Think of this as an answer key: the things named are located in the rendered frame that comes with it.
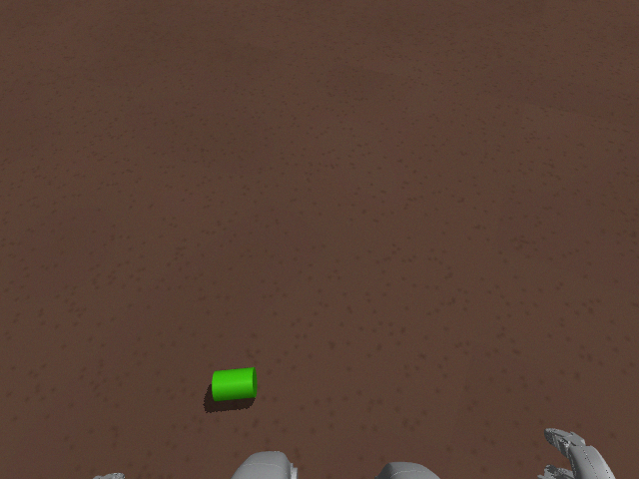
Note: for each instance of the can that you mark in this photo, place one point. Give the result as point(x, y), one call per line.
point(234, 384)

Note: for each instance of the right robot hand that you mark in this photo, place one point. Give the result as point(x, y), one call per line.
point(586, 462)

